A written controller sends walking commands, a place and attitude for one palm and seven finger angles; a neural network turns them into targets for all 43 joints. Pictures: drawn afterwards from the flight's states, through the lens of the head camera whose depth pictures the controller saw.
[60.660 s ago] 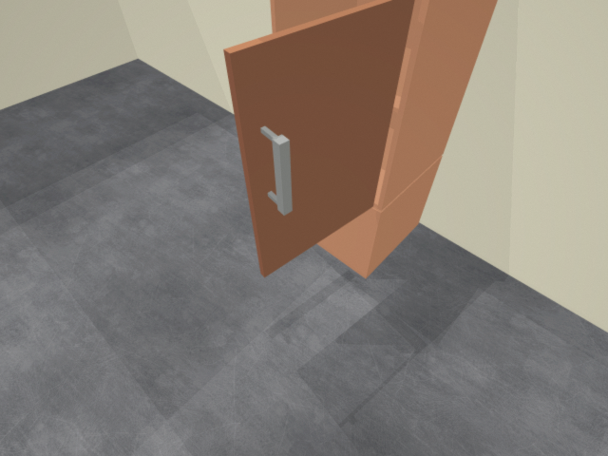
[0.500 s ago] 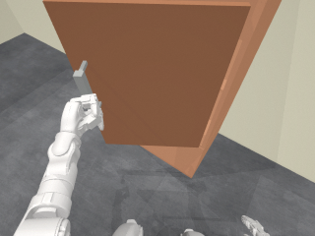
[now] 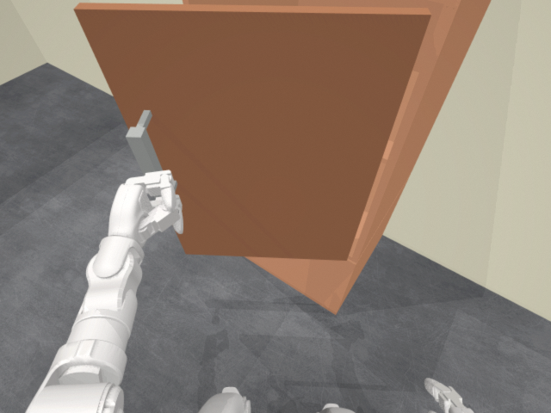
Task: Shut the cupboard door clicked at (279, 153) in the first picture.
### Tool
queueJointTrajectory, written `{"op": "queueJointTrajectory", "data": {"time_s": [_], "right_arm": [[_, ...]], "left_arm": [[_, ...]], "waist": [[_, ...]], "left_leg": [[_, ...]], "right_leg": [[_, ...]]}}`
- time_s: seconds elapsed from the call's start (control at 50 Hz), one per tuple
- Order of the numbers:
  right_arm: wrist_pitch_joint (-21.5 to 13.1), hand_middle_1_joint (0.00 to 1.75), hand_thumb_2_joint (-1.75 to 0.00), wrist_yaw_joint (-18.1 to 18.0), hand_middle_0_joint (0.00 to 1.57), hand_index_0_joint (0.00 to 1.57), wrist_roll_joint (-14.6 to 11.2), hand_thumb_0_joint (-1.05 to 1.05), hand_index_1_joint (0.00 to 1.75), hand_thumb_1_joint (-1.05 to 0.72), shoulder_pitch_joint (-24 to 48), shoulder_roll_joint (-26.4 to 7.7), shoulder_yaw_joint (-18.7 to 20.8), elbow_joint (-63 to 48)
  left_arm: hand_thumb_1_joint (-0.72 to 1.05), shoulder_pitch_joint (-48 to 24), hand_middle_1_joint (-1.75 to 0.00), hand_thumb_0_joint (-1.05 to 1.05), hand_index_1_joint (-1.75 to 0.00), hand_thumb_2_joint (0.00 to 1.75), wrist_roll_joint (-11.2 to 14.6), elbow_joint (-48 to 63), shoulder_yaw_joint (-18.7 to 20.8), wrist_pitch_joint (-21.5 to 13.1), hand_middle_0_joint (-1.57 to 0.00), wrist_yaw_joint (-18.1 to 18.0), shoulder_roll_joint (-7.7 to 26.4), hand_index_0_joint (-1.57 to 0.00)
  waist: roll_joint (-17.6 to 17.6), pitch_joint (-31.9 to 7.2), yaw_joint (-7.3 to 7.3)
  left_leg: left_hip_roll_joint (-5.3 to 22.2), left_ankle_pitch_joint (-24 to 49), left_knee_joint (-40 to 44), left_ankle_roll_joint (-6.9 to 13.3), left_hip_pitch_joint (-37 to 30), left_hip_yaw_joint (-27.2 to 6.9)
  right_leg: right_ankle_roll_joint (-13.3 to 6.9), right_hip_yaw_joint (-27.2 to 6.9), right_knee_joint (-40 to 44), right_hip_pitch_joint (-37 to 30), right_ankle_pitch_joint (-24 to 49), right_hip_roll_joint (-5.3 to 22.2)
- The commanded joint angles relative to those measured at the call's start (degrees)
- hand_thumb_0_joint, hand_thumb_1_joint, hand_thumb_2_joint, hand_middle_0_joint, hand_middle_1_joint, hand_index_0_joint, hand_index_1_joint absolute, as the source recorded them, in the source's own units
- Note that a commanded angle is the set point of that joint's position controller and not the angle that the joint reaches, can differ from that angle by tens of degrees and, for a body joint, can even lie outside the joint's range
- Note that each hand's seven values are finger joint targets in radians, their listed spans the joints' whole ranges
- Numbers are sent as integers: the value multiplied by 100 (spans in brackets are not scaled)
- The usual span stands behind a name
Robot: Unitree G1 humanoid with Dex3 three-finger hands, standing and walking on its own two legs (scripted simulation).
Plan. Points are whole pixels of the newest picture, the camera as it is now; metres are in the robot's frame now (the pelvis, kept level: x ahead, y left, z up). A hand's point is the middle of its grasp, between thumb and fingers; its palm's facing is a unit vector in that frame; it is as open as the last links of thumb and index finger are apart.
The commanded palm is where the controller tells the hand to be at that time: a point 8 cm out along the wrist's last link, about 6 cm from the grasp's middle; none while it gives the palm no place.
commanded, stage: push the door shut along its arc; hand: left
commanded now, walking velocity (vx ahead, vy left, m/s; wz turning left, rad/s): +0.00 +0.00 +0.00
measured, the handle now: (157, 164) +0.48 +0.21 +0.07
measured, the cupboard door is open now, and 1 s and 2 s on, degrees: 32 21 6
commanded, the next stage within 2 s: pull the fist back off the door in 1.78 s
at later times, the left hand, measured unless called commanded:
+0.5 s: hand (184, 176) +0.45 +0.16 +0.08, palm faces -0.15 -0.99 -0.03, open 3.1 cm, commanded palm +0.45 +0.20 +0.08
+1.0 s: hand (211, 148) +0.51 +0.12 +0.08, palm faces -0.29 -0.96 -0.01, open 3.1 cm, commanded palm +0.51 +0.17 +0.08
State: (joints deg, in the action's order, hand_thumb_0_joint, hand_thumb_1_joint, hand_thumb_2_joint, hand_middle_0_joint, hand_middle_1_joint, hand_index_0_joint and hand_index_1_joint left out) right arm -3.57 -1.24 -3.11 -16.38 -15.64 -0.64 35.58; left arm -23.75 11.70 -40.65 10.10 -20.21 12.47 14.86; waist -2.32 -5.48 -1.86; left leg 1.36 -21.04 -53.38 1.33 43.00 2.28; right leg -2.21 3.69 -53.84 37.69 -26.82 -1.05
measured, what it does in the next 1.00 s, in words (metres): stands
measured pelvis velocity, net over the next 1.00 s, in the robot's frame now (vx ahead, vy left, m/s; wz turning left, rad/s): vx -0.01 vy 0.01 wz -0.03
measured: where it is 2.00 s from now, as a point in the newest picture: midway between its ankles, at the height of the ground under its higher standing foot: outside the picture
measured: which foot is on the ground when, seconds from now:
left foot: down 0.00-1.00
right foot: down 0.00-1.00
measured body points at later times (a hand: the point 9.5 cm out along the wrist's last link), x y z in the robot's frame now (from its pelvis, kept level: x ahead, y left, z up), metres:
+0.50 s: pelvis -0.01 +0.00 -0.02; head +0.07 +0.00 +0.43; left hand +0.45 +0.21 +0.09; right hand +0.05 -0.27 -0.14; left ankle +0.05 +0.11 -0.68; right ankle +0.00 -0.10 -0.68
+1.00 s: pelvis -0.01 +0.01 -0.03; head +0.11 +0.01 +0.40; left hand +0.52 +0.18 +0.09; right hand -0.01 -0.26 -0.14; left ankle +0.05 +0.11 -0.68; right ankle +0.00 -0.10 -0.68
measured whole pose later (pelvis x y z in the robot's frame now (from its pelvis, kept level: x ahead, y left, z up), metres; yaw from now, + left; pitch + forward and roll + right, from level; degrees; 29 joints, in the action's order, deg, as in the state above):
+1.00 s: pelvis -0.01 +0.01 -0.03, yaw -2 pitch +21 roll -3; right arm -2.6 -0.3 -2.0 -22.1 -16.7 -1.7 37.9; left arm -59.4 6.7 -71.6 16.7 -18.3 24.0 28.6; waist -3.5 -6.6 -10.8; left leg 3.2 -23.6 -63.3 2.1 60.4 1.6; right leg -1.8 4.1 -61.5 54.2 -28.0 -2.6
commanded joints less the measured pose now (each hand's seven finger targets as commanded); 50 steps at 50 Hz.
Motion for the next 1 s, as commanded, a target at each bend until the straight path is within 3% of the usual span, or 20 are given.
{"op": "queueJointTrajectory", "data": {"time_s": [0.0, 0.02, 0.1, 0.12, 0.14, 0.22, 0.24, 0.28, 0.32, 0.46, 0.54, 0.58, 0.66, 0.7, 0.72, 0.84, 0.86, 0.94, 0.98], "right_arm": [[-234, 30, -90, -93, 20, 20, 5, 0, 30, -90, -99, -791, 271, -512], [-232, 30, -90, -104, 20, 20, 22, 0, 30, -90, -138, -830, 275, -486], [-200, 30, -90, -103, 20, 20, 11, 0, 30, -90, -170, -815, 245, -437], [-183, 30, -90, -100, 20, 20, 22, 0, 30, -90, -228, -850, 255, -434], [-174, 30, -90, -87, 20, 20, 4, 0, 30, -90, -211, -824, 234, -443], [-92, 30, -90, -95, 20, 20, 8, 0, 30, -90, -364, -898, 251, -399], [-94, 30, -90, -93, 20, 20, 1, 0, 30, -90, -351, -880, 241, -398], [-68, 30, -90, -96, 20, 20, 3, 0, 30, -90, -440, -912, 264, -353], [-69, 30, -90, -86, 20, 20, 9, 0, 30, -90, -500, -916, 284, -309], [-63, 30, -90, -96, 20, 20, 6, 0, 30, -90, -707, -1022, 284, -120], [-96, 30, -90, -69, 20, 20, 43, 0, 30, -90, -855, -1062, 305, -66], [-89, 30, -90, -50, 20, 20, 44, 0, 30, -90, -888, -1064, 295, -68], [-92, 30, -90, -54, 20, 20, 60, 0, 30, -90, -1013, -1117, 268, -44], [-109, 30, -90, -24, 20, 20, 79, 0, 30, -90, -1053, -1105, 262, -82], [-106, 30, -90, -20, 20, 20, 91, 0, 30, -90, -1107, -1126, 277, -77], [-68, 30, -90, 16, 20, 20, 96, 0, 30, -90, -1215, -1142, 254, -90], [-55, 30, -90, 11, 20, 20, 106, 0, 30, -90, -1266, -1160, 255, -83], [-48, 30, -90, 35, 20, 20, 134, 0, 30, -90, -1330, -1155, 273, -105], [-16, 30, -90, 24, 20, 20, 140, 0, 30, -90, -1384, -1176, 275, -85]], "left_arm": [[90, -2979, -150, 0, -150, 90, 82, 936, 157, -494, -130, 79, 1110, -130], [90, -3045, -150, 0, -150, 90, 67, 881, 295, -515, -130, 101, 1308, -130], [90, -3371, -150, 0, -150, 90, 100, 316, 316, -519, -130, 292, 1371, -130], [90, -3283, -150, 0, -150, 90, 96, 175, 430, -505, -130, 333, 1493, -130], [90, -3400, -150, 0, -150, 90, 100, 39, 236, -470, -130, 392, 1295, -130], [90, -3754, -150, 0, -150, 90, 104, -428, 467, -438, -130, 544, 1645, -130], [90, -4053, -150, 0, -150, 90, 110, -394, 296, -462, -130, 597, 1486, -130], [90, -4088, -150, 0, -150, 90, 96, -632, 406, -460, -130, 673, 1623, -130], [90, -4341, -150, 0, -150, 90, 76, -725, 243, -471, -130, 740, 1468, -130], [90, -5180, -150, 0, -150, 90, 4, -1252, 230, -384, -130, 878, 1698, -130], [90, -5516, -150, 0, -150, 90, -51, -1219, 260, -394, -130, 963, 1787, -130], [90, -5629, -150, 0, -150, 90, -41, -1301, 260, -354, -130, 984, 1788, -130], [90, -5927, -150, 0, -150, 90, -152, -1617, 700, -305, -130, 914, 2397, -130], [90, -6057, -150, 0, -150, 90, -210, -1505, 702, -328, -130, 930, 2447, -130], [90, -6043, -150, 0, -150, 90, -234, -1545, 794, -354, -130, 935, 2562, -130], [90, -6273, -150, 0, -150, 90, -294, -1843, 767, -237, -130, 1057, 2594, -130], [90, -6280, -150, 0, -150, 90, -317, -1888, 894, -215, -130, 1063, 2773, -130], [90, -6302, -150, 0, -150, 90, -332, -1862, 844, -203, -130, 1176, 2701, -130], [90, -6381, -150, 0, -150, 90, -362, -2028, 787, -119, -130, 1212, 2661, -130]], "waist": [[229, -1654, -291], [56, -1786, -243], [166, -1902, -282], [10, -2011, -205], [2, -1916, -298], [291, -1906, -348], [229, -1955, -450], [227, -2021, -447], [60, -2090, -515], [56, -2063, -788], [-351, -2585, -788], [-328, -2513, -825], [-91, -2399, -866], [-353, -2635, -837], [-310, -2756, -845], [-363, -2649, -972], [-358, -2685, -957], [-529, -2934, -955], [-337, -2746, -1067]], "left_leg": [[-84, 473, 510, 76, -1347, -415], [-77, 527, 483, 65, -1426, -439], [-86, 624, 414, 65, -1287, -454], [-87, 690, 393, 54, -1332, -468], [-84, 656, 395, 59, -1333, -470], [-82, 659, 266, 103, -976, -453], [-83, 663, 252, 109, -997, -467], [-59, 719, 187, 103, -998, -489], [-65, 735, 114, 117, -1074, -509], [-16, 362, -18, 150, -843, -604], [7, 681, -110, 121, -1207, -707], [21, 612, -107, 121, -1185, -725], [40, 467, -196, 151, -711, -706], [26, 582, -247, 139, -766, -696], [28, 699, -291, 152, -843, -710], [65, 804, -364, 141, -814, -726], [71, 852, -378, 140, -783, -728], [61, 1173, -449, 129, -1023, -742], [87, 1065, -448, 139, -917, -765]], "right_leg": [[138, -457, 923, -57, 1255, 19], [114, -446, 868, -32, 1272, 10], [122, -482, 814, -100, 1412, 26], [97, -454, 756, -73, 1440, 15], [107, -437, 773, 54, 1417, 19], [129, -532, 753, -21, 1467, 15], [143, -521, 723, 65, 1487, 29], [129, -500, 676, 154, 1503, 10], [121, -492, 627, 362, 1463, -9], [125, -492, 619, 866, 904, -44], [68, -391, 418, 1069, 1042, -67], [69, -366, 433, 1178, 927, -87], [87, -436, 410, 1071, 820, -114], [73, -441, 339, 1042, 908, -120], [62, -428, 298, 1050, 997, -141], [78, -385, 263, 1284, 1066, -175], [71, -380, 248, 1227, 1108, -179], [58, -356, 180, 1300, 1360, -199], [76, -315, 196, 1444, 1251, -208]]}}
